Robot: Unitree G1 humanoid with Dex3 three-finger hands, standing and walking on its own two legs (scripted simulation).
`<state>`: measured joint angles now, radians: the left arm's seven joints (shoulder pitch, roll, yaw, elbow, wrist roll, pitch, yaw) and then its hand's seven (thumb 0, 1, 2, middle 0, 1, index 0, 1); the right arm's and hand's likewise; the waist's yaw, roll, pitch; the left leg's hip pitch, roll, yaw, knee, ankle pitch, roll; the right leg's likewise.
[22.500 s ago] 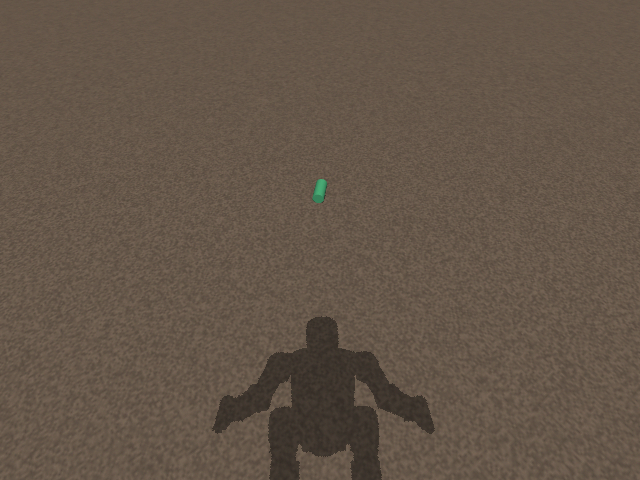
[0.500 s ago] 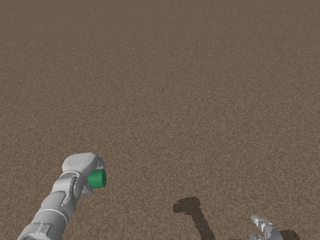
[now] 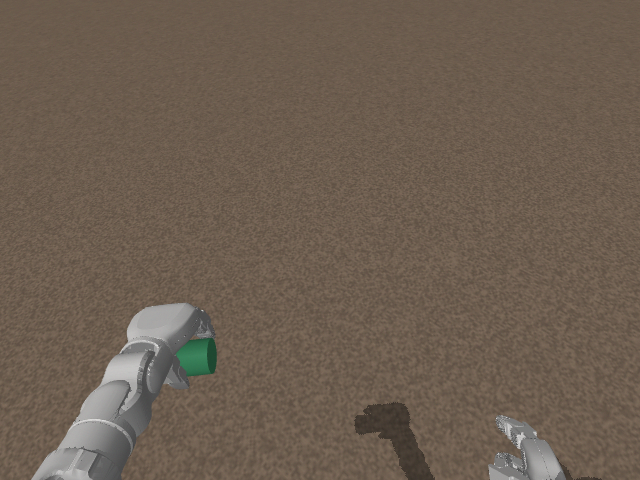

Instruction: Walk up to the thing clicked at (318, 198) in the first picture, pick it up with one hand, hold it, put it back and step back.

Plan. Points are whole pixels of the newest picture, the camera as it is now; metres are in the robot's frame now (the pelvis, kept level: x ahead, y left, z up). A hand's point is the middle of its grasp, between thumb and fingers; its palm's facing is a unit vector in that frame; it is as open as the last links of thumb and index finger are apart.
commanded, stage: hold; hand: left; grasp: from above
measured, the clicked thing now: (176, 359) +0.30 +0.23 -0.07
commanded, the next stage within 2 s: crouch in 0.54 s
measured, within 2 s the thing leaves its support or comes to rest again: neither
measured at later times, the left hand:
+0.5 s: hand (176, 355) +0.29 +0.22 -0.04, palm faces -0.46 -0.05 -0.89, open 8.0 cm
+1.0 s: hand (186, 376) +0.28 +0.23 -0.11, palm faces -0.49 -0.02 -0.87, open 8.0 cm
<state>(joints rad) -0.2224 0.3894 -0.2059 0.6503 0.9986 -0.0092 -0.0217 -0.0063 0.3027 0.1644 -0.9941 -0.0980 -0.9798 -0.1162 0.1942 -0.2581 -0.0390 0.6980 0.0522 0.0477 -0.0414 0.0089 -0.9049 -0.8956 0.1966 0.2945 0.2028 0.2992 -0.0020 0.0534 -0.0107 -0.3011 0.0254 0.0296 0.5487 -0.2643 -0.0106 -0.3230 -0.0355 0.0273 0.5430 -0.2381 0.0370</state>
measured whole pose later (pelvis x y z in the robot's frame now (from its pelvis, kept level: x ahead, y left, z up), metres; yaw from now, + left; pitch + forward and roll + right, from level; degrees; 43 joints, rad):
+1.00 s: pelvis +0.00 +0.00 -0.01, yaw +1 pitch +7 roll +0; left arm -0.30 0.37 -0.18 0.87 1.12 -0.10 0.16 -0.01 0.29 0.20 -0.98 -0.13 -0.97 -0.14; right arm 0.18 -0.25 -0.05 0.71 0.02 0.06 -0.02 0.01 -0.89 -0.89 0.20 0.29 0.20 0.30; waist -0.03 0.01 -0.02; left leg -0.49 0.02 0.01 0.69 -0.31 -0.01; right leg -0.50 -0.04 0.01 0.67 -0.29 0.04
